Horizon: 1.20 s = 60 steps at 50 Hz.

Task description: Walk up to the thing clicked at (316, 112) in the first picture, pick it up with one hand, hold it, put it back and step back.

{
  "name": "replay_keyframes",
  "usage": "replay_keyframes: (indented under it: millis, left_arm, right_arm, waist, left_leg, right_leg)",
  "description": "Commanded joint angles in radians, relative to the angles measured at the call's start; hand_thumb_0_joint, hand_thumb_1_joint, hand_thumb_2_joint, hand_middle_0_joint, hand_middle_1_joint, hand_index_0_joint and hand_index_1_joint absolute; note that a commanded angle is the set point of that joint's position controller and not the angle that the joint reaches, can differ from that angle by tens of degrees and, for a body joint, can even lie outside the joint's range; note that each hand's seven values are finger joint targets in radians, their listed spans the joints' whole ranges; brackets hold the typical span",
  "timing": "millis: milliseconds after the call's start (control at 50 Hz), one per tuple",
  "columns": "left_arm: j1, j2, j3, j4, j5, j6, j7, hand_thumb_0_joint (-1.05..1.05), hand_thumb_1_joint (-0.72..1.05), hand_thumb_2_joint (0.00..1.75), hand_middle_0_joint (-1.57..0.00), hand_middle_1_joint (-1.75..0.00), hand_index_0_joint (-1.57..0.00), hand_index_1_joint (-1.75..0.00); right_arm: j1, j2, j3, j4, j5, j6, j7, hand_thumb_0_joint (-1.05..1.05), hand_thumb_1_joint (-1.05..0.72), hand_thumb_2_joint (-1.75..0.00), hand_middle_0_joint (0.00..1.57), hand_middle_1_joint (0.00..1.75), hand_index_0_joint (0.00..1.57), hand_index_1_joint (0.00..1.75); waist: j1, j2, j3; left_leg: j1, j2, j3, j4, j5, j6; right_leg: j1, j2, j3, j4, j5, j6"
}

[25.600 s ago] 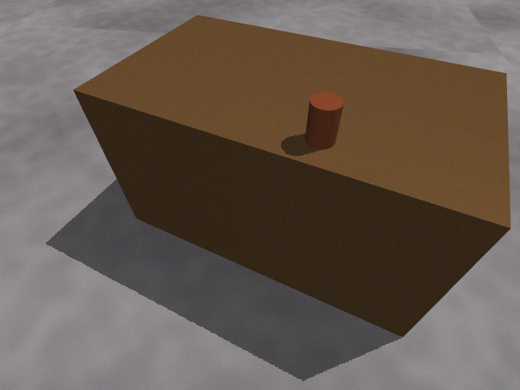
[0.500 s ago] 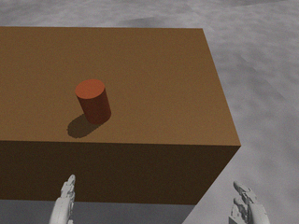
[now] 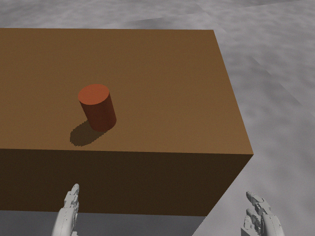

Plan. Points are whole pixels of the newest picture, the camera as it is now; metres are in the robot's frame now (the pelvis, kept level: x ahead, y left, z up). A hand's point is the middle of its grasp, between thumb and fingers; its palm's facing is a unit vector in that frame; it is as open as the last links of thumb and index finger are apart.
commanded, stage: home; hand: left
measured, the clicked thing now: (98, 108) +0.46 +0.20 +0.05
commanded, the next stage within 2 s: stand in 0.54 s
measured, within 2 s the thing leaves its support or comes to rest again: neither
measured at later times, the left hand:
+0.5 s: hand out of the picture +0.14 +0.23 -0.09, palm faces -0.03 -0.93 -0.36, open 17.7 cm
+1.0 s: hand out of the picture +0.04 +0.25 -0.10, palm faces +0.01 -0.94 -0.34, open 11.8 cm
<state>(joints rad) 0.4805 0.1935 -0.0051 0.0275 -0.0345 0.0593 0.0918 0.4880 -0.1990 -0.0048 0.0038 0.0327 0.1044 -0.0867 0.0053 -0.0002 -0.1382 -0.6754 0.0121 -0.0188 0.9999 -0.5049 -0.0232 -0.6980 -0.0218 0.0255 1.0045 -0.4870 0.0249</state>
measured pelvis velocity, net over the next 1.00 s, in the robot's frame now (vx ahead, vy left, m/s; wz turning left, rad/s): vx -0.01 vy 0.00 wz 0.03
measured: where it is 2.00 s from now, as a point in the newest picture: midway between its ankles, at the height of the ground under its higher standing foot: outside the picture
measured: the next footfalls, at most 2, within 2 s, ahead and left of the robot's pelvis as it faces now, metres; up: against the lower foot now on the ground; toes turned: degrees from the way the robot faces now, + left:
none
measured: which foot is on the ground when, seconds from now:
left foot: down 0.00-1.00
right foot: down 0.00-1.00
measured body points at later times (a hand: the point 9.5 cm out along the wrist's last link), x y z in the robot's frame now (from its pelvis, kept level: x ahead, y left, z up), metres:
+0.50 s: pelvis +0.00 +0.00 +0.02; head +0.02 +0.00 +0.47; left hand +0.14 +0.27 -0.07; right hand +0.13 -0.27 -0.09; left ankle +0.00 +0.13 -0.68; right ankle +0.01 -0.13 -0.68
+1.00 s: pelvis -0.01 +0.00 +0.06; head -0.01 +0.00 +0.51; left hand +0.04 +0.29 -0.07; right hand +0.06 -0.28 -0.08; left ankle +0.00 +0.13 -0.68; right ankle +0.01 -0.13 -0.68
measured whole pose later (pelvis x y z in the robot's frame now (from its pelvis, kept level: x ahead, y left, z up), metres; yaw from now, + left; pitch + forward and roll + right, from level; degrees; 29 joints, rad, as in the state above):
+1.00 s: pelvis -0.01 +0.00 +0.06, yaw +1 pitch -3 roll +0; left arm 0.19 0.32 -0.01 1.08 0.02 -0.01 0.02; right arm 0.17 -0.31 -0.02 1.10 -0.03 -0.01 0.00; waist 0.01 0.01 0.06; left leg -0.17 0.00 -0.04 0.48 -0.25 -0.02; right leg -0.17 -0.04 -0.01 0.48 -0.24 0.03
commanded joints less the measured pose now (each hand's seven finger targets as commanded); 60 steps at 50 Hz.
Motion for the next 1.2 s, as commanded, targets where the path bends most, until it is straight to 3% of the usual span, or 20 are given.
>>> replay_keyframes:
  millis: [0,20,120,180,280,300,320,360,420,560,620,660,680,740,800,840,900,1000,1060,1180]
  left_arm:
    - [0.048,0.108,0.074,-0.2,0.013,-0.042,0.028,0.0,-0.61,0.02,-0.04,-0.04,-0.04,-0.04]
    - [0.035,0.095,0.047,-0.218,0.011,-0.036,0.029,0.0,-0.58,0.04,-0.05,-0.05,-0.05,-0.05]
    - [-0.003,0.108,0.047,-0.226,0.016,-0.014,0.047,0.0,-0.59,0.03,-0.04,-0.05,-0.04,-0.05]
    - [0.01,0.124,0.064,-0.238,0.016,0.009,0.057,0.0,-0.61,0.01,-0.04,-0.04,-0.04,-0.04]
    - [0.023,0.102,0.044,-0.229,0.02,0.043,0.059,0.0,-0.61,0.01,-0.04,-0.04,-0.04,-0.04]
    - [-0.16,0.276,0.096,0.122,0.141,-0.021,0.013,0.0,-0.61,0.0,-0.04,-0.04,-0.04,-0.04]
    - [-0.134,0.291,0.109,0.238,0.145,-0.05,-0.012,0.0,-0.61,0.0,-0.04,-0.04,-0.04,-0.04]
    - [-0.131,0.291,0.084,0.307,0.122,-0.084,-0.04,0.0,-0.61,0.0,-0.04,-0.04,-0.04,-0.04]
    - [-0.211,0.278,0.077,0.423,0.083,-0.096,-0.059,0.0,-0.61,0.02,-0.04,-0.05,-0.04,-0.05]
    - [-0.26,0.306,0.077,0.652,0.083,-0.106,-0.062,0.0,-0.61,0.02,-0.04,-0.04,-0.04,-0.04]
    - [-0.283,0.32,0.075,0.725,0.078,-0.108,-0.063,0.0,-0.61,0.02,-0.04,-0.05,-0.04,-0.05]
    - [-0.283,0.32,0.072,0.772,0.069,-0.108,-0.063,0.0,-0.45,0.18,-0.2,-0.21,-0.2,-0.21]
    - [-0.284,0.32,0.07,0.796,0.066,-0.107,-0.061,0.0,-0.37,0.26,-0.2,-0.29,-0.2,-0.29]
    - [-0.294,0.332,0.064,0.861,0.064,-0.103,-0.061,0.0,-0.13,0.5,-0.2,-0.3,-0.2,-0.3]
    - [-0.301,0.334,0.057,0.914,0.054,-0.1,-0.06,0.0,0.11,0.74,-0.2,-0.3,-0.2,-0.3]
    - [-0.305,0.333,0.052,0.947,0.052,-0.097,-0.06,0.0,0.27,0.9,-0.2,-0.3,-0.2,-0.3]
    - [-0.321,0.336,0.046,0.983,0.053,-0.099,-0.061,0.0,0.51,0.9,-0.2,-0.3,-0.2,-0.3]
    - [-0.343,0.331,0.042,1.033,0.054,-0.096,-0.063,0.0,0.9,0.9,-0.2,-0.3,-0.2,-0.3]
    - [-0.352,0.331,0.043,1.055,0.055,-0.093,-0.067,0.0,0.9,0.9,-0.2,-0.3,-0.2,-0.3]
    - [-0.377,0.335,0.043,1.076,0.056,-0.097,-0.067,0.0,0.9,0.9,-0.2,-0.3,-0.2,-0.3]
  right_arm:
    - [-0.089,-0.142,-0.053,0.037,0.007,-0.076,-0.024,0.0,-0.9,-0.9,0.2,0.3,0.2,0.3]
    - [-0.114,-0.134,-0.047,0.031,0.007,-0.091,-0.026,0.0,-0.9,-0.9,0.2,0.3,0.2,0.3]
    - [-0.16,-0.134,-0.045,0.161,0.002,-0.122,-0.039,0.0,-0.9,-0.9,0.2,0.3,0.2,0.3]
    - [-0.196,-0.135,-0.046,0.2,0.001,-0.149,-0.046,0.0,-0.9,-0.9,0.2,0.3,0.2,0.3]
    - [-0.217,-0.139,-0.048,0.25,-0.006,-0.184,-0.052,0.0,-0.9,-0.9,0.2,0.3,0.2,0.3]
    - [-0.273,-0.287,-0.077,0.512,-0.126,-0.159,-0.009,0.0,-0.9,-0.9,0.2,0.3,0.2,0.3]
    - [-0.256,-0.282,-0.088,0.547,-0.14,-0.149,0.009,0.0,-0.9,-0.9,0.2,0.3,0.2,0.3]
    - [-0.276,-0.291,-0.09,0.564,-0.116,-0.146,0.03,0.0,-0.9,-0.9,0.2,0.3,0.2,0.3]
    - [-0.292,-0.279,-0.085,0.629,-0.082,-0.152,0.059,0.0,-0.9,-0.9,0.2,0.3,0.2,0.3]
    - [-0.338,-0.287,-0.09,0.762,-0.08,-0.145,0.073,0.0,-0.9,-0.9,0.2,0.3,0.2,0.3]
    - [-0.329,-0.294,-0.087,0.815,-0.076,-0.143,0.073,0.0,-0.9,-0.9,0.2,0.3,0.2,0.3]
    - [-0.324,-0.31,-0.084,0.853,-0.073,-0.144,0.073,0.0,-0.9,-0.9,0.2,0.3,0.2,0.3]
    - [-0.336,-0.309,-0.083,0.869,-0.073,-0.143,0.072,0.0,-0.9,-0.9,0.2,0.3,0.2,0.3]
    - [-0.348,-0.309,-0.074,0.919,-0.066,-0.136,0.069,0.0,-0.9,-0.9,0.2,0.3,0.2,0.3]
    - [-0.328,-0.318,-0.067,0.974,-0.065,-0.137,0.066,0.0,-0.9,-0.9,0.2,0.3,0.2,0.3]
    - [-0.334,-0.319,-0.064,0.996,-0.062,-0.137,0.066,0.0,-0.9,-0.9,0.2,0.3,0.2,0.3]
    - [-0.347,-0.316,-0.057,1.025,-0.056,-0.135,0.065,0.0,-0.9,-0.9,0.2,0.3,0.2,0.3]
    - [-0.361,-0.316,-0.054,1.061,-0.055,-0.132,0.068,0.0,-0.9,-0.9,0.2,0.3,0.2,0.3]
    - [-0.366,-0.32,-0.054,1.076,-0.055,-0.129,0.07,0.0,-0.9,-0.9,0.2,0.3,0.2,0.3]
    - [-0.376,-0.313,-0.05,1.087,-0.053,-0.127,0.073,0.0,-0.9,-0.9,0.2,0.3,0.2,0.3]
  waist:
    - [-0.013,-0.004,-0.068]
    - [-0.021,-0.014,-0.082]
    - [-0.038,0.035,-0.054]
    - [-0.028,0.03,-0.084]
    - [-0.034,0.022,-0.102]
    - [-0.001,-0.035,0.046]
    - [-0.01,-0.06,-0.004]
    - [-0.003,-0.043,0.004]
    - [-0.001,-0.028,0.003]
    - [0.007,0.013,0.109]
    - [-0.004,0.012,0.11]
    - [-0.002,0.04,0.107]
    - [0.004,0.035,0.09]
    - [-0.001,0.002,0.141]
    - [-0.004,0.011,0.12]
    - [-0.004,0.022,0.132]
    - [-0.004,-0.003,0.145]
    - [-0.003,0.003,0.181]
    - [-0.002,0.015,0.198]
    - [-0.001,-0.023,0.196]
  left_leg:
    - [0.072,-0.008,0.02,-0.166,0.202,0.024]
    - [0.073,-0.008,0.02,-0.156,0.218,0.026]
    - [0.091,-0.001,0.025,-0.16,0.218,0.026]
    - [0.102,-0.002,0.022,-0.152,0.249,0.027]
    - [0.125,0.002,0.014,-0.151,0.308,0.024]
    - [0.169,0.027,-0.038,-0.176,0.404,0.069]
    - [0.221,0.03,-0.033,-0.177,0.418,0.085]
    - [0.228,0.032,-0.074,-0.192,0.387,0.103]
    - [0.286,0.033,-0.082,-0.246,0.382,0.101]
    - [0.299,0.046,-0.124,-0.372,0.212,0.099]
    - [0.358,0.051,-0.121,-0.414,0.233,0.094]
    - [0.378,0.067,-0.136,-0.459,0.261,0.091]
    - [0.388,0.071,-0.135,-0.466,0.304,0.09]
    - [0.415,0.062,-0.117,-0.513,0.29,0.073]
    - [0.469,0.075,-0.115,-0.557,0.382,0.064]
    - [0.478,0.078,-0.116,-0.591,0.378,0.06]
    - [0.498,0.078,-0.106,-0.616,0.393,0.054]
    - [0.488,0.081,-0.111,-0.674,0.31,0.051]
    - [0.475,0.082,-0.113,-0.702,0.245,0.048]
    - [0.489,0.078,-0.101,-0.696,0.305,0.045]
  right_leg:
    - [0.114,0.038,-0.067,-0.171,0.202,-0.032]
    - [0.123,0.034,-0.066,-0.17,0.223,-0.029]
    - [0.105,0.036,-0.069,-0.181,0.224,-0.03]
    - [0.132,0.033,-0.073,-0.184,0.252,-0.029]
    - [0.156,0.036,-0.08,-0.178,0.303,-0.031]
    - [0.296,-0.037,0.003,-0.227,0.348,-0.094]
    - [0.308,-0.051,0.039,-0.222,0.383,-0.114]
    - [0.32,-0.05,0.069,-0.238,0.351,-0.131]
    - [0.314,-0.044,0.061,-0.243,0.363,-0.111]
    - [0.319,-0.046,0.075,-0.368,0.198,-0.101]
    - [0.34,-0.051,0.072,-0.41,0.224,-0.096]
    - [0.39,-0.05,0.061,-0.426,0.268,-0.088]
    - [0.423,-0.055,0.054,-0.432,0.312,-0.085]
    - [0.433,-0.071,0.072,-0.521,0.292,-0.08]
    - [0.493,-0.078,0.061,-0.544,0.358,-0.072]
    - [0.511,-0.076,0.054,-0.574,0.344,-0.064]
    - [0.531,-0.089,0.055,-0.614,0.358,-0.06]
    - [0.547,-0.088,0.048,-0.661,0.286,-0.05]
    - [0.545,-0.085,0.045,-0.679,0.235,-0.046]
    - [0.557,-0.093,0.051,-0.71,0.24,-0.04]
